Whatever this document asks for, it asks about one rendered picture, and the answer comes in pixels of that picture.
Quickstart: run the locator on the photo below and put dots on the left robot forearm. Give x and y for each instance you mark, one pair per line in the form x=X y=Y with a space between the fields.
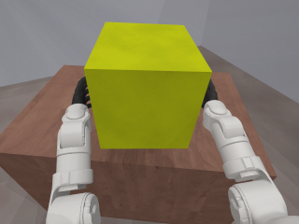
x=74 y=149

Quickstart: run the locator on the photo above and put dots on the right robot forearm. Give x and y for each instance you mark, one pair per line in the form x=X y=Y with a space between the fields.
x=239 y=160

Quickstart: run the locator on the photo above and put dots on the right robot upper arm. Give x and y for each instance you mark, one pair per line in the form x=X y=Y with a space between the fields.
x=258 y=202

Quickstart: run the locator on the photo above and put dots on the pedestal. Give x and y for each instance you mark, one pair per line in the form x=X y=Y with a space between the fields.
x=162 y=185

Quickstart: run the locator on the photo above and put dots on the left robot upper arm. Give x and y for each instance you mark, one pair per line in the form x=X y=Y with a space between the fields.
x=81 y=208

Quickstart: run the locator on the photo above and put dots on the left robot hand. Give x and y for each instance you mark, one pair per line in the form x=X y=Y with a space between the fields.
x=79 y=96

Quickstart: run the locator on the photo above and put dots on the right robot hand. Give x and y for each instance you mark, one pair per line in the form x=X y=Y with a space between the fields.
x=211 y=94

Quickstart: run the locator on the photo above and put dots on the carton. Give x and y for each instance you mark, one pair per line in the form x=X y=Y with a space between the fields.
x=147 y=83

